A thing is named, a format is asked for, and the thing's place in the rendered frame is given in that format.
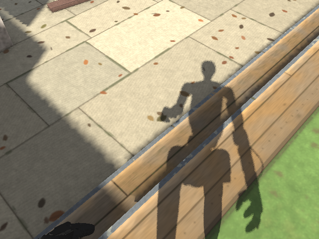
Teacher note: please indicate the left robot hand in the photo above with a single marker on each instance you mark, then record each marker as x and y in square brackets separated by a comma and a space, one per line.
[70, 230]

